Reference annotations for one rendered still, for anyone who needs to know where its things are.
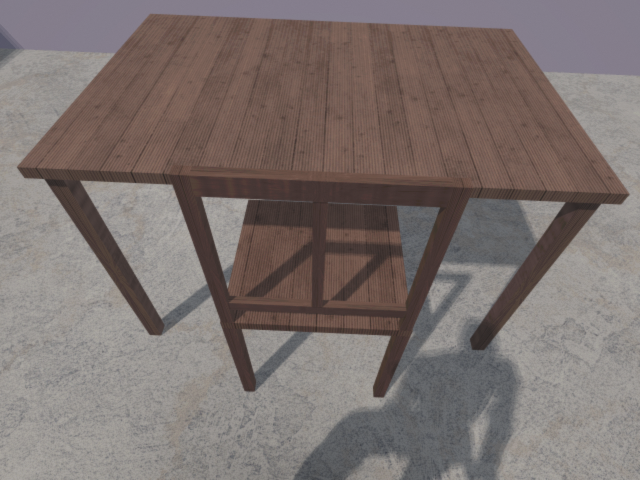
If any table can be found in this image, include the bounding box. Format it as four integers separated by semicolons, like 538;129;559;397
17;14;630;350

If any chair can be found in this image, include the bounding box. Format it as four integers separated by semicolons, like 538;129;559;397
169;165;474;398

